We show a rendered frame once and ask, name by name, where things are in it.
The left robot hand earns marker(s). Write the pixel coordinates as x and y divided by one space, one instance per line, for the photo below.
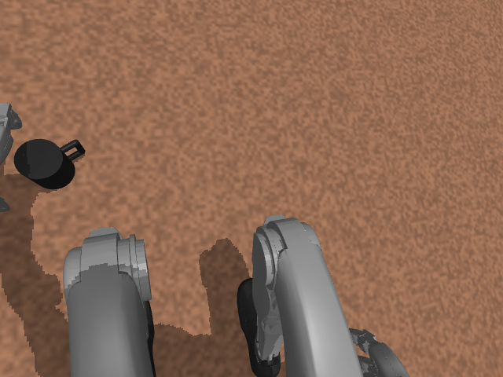
9 120

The mug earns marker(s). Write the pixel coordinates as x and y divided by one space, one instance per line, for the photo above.
46 164

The right robot hand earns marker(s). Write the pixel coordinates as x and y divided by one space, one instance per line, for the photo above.
382 362

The right robot foot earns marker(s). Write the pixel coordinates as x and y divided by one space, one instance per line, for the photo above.
248 321

